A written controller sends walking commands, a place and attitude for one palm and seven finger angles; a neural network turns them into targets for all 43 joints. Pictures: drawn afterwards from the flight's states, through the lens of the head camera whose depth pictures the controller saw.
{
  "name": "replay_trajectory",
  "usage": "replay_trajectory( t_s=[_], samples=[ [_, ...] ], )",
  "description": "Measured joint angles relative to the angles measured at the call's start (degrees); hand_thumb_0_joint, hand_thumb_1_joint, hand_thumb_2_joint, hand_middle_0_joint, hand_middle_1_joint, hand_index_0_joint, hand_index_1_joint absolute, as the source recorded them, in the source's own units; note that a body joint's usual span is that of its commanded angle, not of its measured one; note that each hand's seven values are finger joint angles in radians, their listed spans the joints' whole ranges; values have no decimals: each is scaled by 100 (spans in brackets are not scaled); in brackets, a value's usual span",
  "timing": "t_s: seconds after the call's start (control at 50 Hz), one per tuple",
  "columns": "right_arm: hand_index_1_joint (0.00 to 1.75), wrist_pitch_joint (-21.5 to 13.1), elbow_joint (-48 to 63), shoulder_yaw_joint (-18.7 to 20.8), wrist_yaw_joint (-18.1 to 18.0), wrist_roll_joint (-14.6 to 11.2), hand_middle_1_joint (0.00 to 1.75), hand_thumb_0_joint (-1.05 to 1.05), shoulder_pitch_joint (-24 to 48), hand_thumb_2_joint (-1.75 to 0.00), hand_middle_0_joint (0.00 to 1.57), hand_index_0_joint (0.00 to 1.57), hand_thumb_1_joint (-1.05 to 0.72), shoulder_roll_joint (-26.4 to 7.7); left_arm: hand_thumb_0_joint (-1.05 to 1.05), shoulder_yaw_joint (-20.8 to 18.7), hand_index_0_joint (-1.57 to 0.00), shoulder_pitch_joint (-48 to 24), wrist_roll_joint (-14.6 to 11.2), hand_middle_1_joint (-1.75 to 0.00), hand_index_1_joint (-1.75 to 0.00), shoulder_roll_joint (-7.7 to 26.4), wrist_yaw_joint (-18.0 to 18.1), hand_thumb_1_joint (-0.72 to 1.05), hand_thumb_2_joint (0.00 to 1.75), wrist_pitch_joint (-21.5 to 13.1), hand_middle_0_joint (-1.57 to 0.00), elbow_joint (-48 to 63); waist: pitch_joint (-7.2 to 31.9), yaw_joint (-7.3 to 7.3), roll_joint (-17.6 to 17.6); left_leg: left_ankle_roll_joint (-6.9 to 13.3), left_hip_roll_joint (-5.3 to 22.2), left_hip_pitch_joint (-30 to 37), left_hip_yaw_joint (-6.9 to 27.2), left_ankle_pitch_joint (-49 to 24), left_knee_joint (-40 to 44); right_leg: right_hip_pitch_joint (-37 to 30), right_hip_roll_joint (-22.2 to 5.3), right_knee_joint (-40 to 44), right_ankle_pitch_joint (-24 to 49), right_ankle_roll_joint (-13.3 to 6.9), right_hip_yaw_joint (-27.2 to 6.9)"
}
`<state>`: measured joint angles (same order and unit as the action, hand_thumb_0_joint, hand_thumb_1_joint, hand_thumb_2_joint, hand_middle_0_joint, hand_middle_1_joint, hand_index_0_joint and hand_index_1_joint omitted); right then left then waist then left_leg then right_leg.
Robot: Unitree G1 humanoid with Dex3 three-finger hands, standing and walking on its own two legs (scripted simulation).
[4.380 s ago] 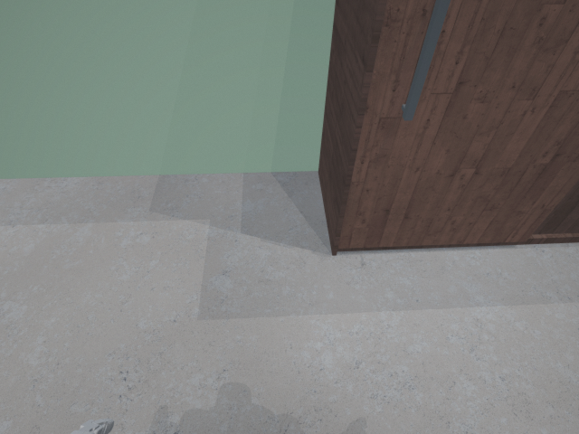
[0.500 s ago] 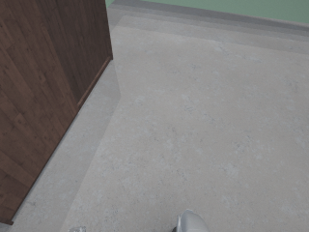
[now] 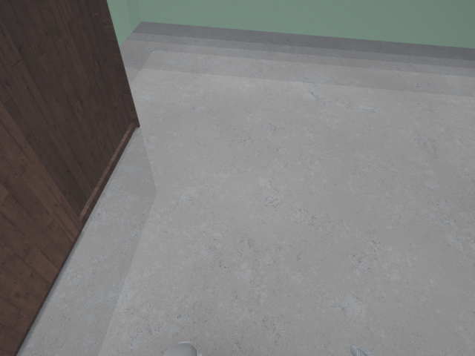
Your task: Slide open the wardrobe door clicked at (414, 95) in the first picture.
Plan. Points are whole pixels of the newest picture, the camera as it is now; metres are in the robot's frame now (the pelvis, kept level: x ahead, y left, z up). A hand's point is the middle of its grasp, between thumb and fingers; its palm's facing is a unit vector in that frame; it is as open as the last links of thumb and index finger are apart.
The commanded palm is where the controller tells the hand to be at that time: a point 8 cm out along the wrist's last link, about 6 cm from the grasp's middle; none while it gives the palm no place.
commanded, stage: walk to a spot facing it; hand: left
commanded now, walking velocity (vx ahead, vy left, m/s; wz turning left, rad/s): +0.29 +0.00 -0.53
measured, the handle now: out of the picture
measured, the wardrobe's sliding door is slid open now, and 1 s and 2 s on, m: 0.00 0.00 0.00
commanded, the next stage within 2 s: turn to face it in 0.40 s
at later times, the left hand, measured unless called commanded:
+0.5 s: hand (171, 278) +0.31 +0.18 -0.17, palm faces -0.28 -0.95 -0.17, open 7.4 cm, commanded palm none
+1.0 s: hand (173, 265) +0.35 +0.18 -0.19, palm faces -0.10 -0.98 -0.14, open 7.4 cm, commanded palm none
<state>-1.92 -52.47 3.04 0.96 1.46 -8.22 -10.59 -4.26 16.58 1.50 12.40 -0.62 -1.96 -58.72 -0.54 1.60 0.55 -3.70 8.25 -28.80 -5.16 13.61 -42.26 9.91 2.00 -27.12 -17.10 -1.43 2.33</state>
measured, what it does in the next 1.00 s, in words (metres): walks ahead: left foot, then right foot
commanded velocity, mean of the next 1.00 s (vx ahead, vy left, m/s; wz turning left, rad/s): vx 0.02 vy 0.00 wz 0.04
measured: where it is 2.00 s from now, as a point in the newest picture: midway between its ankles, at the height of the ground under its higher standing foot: outside the picture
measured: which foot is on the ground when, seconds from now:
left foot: up 0.00-0.04, down 0.06-0.56, up 0.58-0.94, down 0.96-1.00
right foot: down 0.00-0.06, up 0.08-0.54, down 0.56-0.96, up 0.98-1.00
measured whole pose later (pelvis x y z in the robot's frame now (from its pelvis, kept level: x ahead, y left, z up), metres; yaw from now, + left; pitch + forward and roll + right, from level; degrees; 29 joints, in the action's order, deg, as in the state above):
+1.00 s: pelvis +0.22 +0.03 -0.02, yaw -8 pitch +0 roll -2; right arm 1.5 -55.0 3.6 0.3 1.4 -14.1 -10.4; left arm -3.9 8.2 0.9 10.1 1.1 2.6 -54.2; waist -3.2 -1.8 -2.3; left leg 2.7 3.2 -22.6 -7.9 19.2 -41.7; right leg 20.3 -7.4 -48.1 -28.7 2.4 12.4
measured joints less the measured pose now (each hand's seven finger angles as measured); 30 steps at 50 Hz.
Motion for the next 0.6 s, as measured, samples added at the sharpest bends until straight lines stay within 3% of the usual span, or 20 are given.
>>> replay_trajectory(
  t_s=[0.06, 0.12, 0.18, 0.24, 0.32, 0.4, 0.54, 0.56, 0.58, 0.6],
  samples=[
    [30, -87, 52, -39, -3, -5, 30, 0, 55, -90, 20, 20, -91, -22, 0, -22, -20, 266, -22, -30, -30, 24, -15, 92, 90, 56, -20, -23, 38, 130, -64, 92, -217, 592, -157, -166, 838, -120, -59, -359, -430, 145, -146],
    [30, -210, 61, -123, -58, 48, 30, 0, 90, -90, 20, 20, -90, 62, 1, -63, -20, 348, -41, -30, -30, 44, -32, 92, 90, 184, -20, -135, -50, 141, -233, 539, -255, 778, -476, 74, 550, 564, -143, -2288, -966, 47, -320],
    [30, -226, -1, -171, -127, 21, 30, 0, -135, -90, 20, 20, -90, 169, 1, -97, -20, 279, 6, -30, -30, 36, -107, 91, 90, 275, -20, -175, -77, 70, -254, 604, -233, 1220, -718, 177, 892, 1366, -289, -3804, -561, 86, -144],
    [30, -223, -170, -98, -246, -55, 30, -1, -415, -90, 21, 20, -92, 233, 1, -141, -20, 145, 17, -30, -30, 2, -128, 91, 90, 335, -20, -30, -104, 46, -272, 588, -240, 1626, -955, 137, 1366, 1975, -477, -4237, -32, 221, -46],
    [30, -163, -411, -40, -292, -49, 30, -1, -714, -90, 21, 20, -94, 128, 1, -187, -20, -112, 24, -30, -30, -57, -129, 91, 90, 424, -20, 155, -162, -34, -266, 581, -216, 1960, -1222, 213, 1659, 2413, -631, -4072, 323, 362, 51],
    [30, -54, -608, -22, -279, -32, 30, -1, -965, -90, 20, 20, -93, 111, 1, -188, -19, -451, 20, -30, -30, -92, -136, 91, 90, 508, -20, 272, -282, -148, -256, 502, -151, 2186, -1477, 430, 1655, 2396, -697, -3286, 432, 422, 230],
    [30, 128, -711, 55, -219, -4, 30, 0, -1250, -90, 20, 20, -91, 88, 1, -97, -19, -993, 31, -30, -30, -143, -119, 91, 90, 446, -20, 492, -514, -448, -50, 209, 156, 2311, -1921, 1175, 891, 1573, -473, -1379, 203, 212, 535],
    [30, 140, -721, 53, -205, -24, 30, 0, -1336, -90, 20, 20, -91, 99, 1, -62, -20, -1038, 46, -30, -30, -120, -105, 91, 90, 364, -20, 532, -498, -487, -37, 159, 233, 2208, -1893, 1321, 533, 1321, -436, -984, 531, 105, 569],
    [30, 171, -752, 44, -194, -57, 30, 0, -1361, -90, 20, 20, -91, 96, 1, -38, -20, -1106, 54, -30, -30, -125, -63, 91, 90, 251, -20, 545, -498, -477, 12, 129, 309, 1965, -1677, 1391, -48, 1292, -389, -983, 368, -60, 575],
    [30, 228, -790, 29, -207, -89, 30, 0, -1321, -90, 20, 20, -91, 78, 1, 5, -20, -1183, 20, -30, -30, -154, -18, 91, 90, 152, -20, 536, -539, -488, 97, 99, 286, 1656, -1232, 1618, -728, 1316, -346, -1141, 176, -158, 596]
  ],
)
